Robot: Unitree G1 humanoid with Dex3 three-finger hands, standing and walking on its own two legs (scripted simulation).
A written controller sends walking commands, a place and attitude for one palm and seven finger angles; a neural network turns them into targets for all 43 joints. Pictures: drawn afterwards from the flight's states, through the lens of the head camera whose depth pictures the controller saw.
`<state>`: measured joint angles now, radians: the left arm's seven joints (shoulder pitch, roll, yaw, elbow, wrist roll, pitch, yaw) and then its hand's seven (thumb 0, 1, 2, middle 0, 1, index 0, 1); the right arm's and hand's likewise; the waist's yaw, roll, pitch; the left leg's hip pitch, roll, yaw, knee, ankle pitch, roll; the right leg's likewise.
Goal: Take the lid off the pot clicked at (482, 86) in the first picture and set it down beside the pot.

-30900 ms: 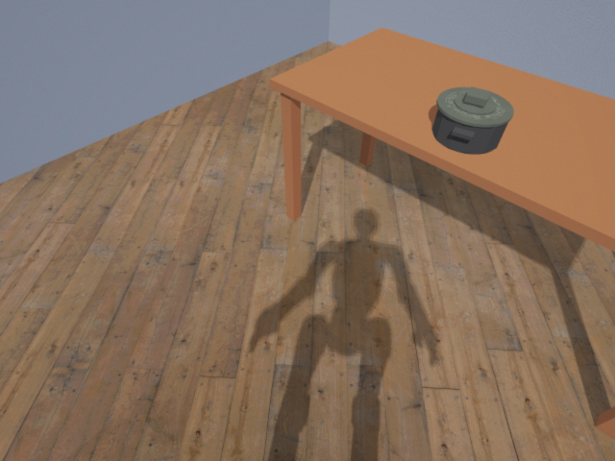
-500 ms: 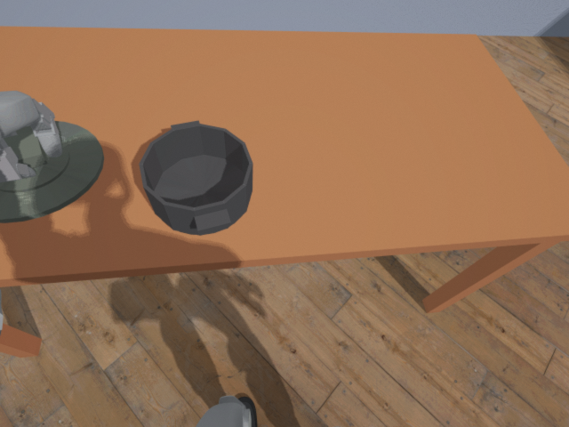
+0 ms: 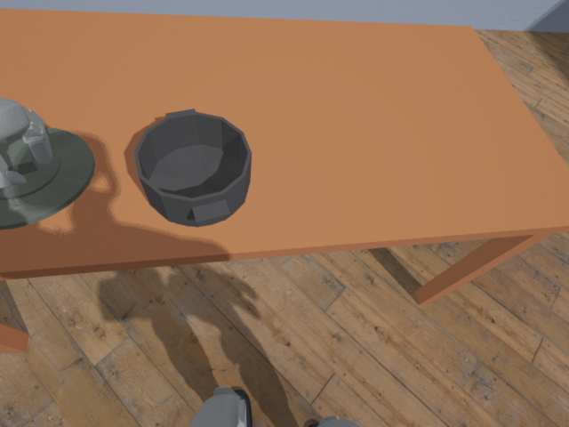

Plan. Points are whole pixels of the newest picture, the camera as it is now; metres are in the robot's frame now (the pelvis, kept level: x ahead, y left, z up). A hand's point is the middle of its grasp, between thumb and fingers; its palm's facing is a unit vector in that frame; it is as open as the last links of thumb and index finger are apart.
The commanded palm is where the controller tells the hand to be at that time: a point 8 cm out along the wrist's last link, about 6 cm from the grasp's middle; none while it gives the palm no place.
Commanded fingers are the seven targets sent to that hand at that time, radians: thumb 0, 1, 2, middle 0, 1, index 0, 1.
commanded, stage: lower the lid onto the table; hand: left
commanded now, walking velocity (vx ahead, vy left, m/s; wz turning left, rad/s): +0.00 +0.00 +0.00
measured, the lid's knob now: (10, 159) +0.47 +0.37 +0.04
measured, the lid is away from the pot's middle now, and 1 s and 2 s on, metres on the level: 0.24 0.24 0.26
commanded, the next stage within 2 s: open the fingers wide in 1.02 s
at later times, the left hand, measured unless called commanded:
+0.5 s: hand (15, 176) +0.45 +0.36 +0.03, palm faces -0.46 -0.13 -0.88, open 7.1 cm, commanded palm +0.52 +0.35 +0.10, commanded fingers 0.00 0.60 1.04 -0.61 -1.07 -0.79 -1.12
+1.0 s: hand (34, 196) +0.44 +0.35 +0.00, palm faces -0.44 -0.12 -0.89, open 7.1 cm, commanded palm +0.53 +0.34 +0.06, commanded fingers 0.00 0.60 1.04 -0.61 -1.07 -0.79 -1.12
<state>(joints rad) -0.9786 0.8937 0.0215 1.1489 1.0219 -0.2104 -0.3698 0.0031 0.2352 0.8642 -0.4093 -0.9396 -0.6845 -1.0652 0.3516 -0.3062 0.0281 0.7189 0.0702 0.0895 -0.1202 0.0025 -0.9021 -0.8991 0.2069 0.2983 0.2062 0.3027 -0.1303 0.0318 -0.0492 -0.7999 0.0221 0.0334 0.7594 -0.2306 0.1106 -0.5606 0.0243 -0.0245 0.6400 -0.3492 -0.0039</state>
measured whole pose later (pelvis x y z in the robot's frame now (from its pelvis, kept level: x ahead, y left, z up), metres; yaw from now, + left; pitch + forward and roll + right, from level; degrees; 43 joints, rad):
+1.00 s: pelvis -0.03 +0.03 -0.03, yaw +0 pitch +19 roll -9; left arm -1.04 0.78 -0.07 1.17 1.05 -0.10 -0.23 0.00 0.24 0.87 -0.41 -0.94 -0.69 -1.07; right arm 0.36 -0.30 0.04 0.70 0.06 0.06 -0.10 0.00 -0.90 -0.90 0.21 0.30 0.21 0.30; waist -0.15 0.04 -0.07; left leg -1.02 0.00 0.03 0.91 -0.23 0.14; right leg -0.79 0.04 0.02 0.84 -0.41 -0.04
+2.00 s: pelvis -0.03 +0.00 -0.03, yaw +2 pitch +17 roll -8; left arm -0.93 0.80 -0.05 1.08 1.02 -0.11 -0.24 -0.01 0.04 0.75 -0.42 -0.84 -0.44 -0.85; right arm 0.34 -0.28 0.04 0.68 0.06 0.10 -0.10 0.00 -0.90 -0.90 0.21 0.30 0.21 0.30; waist -0.12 0.03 -0.07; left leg -1.00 -0.01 -0.02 0.96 -0.26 0.11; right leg -0.77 0.06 0.00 0.90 -0.44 -0.02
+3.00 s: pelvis +0.00 -0.02 -0.01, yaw +3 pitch +15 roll -6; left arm -0.89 0.85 0.01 1.02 0.99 -0.13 -0.33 0.00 -0.02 0.68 -0.38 -0.84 -0.38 -0.84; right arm 0.32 -0.29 0.03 0.66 0.08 0.16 -0.09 0.00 -0.90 -0.90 0.21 0.30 0.21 0.30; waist -0.11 0.04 -0.07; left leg -0.84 -0.01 -0.02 0.86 -0.27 0.08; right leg -0.60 0.06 0.01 0.77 -0.43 0.01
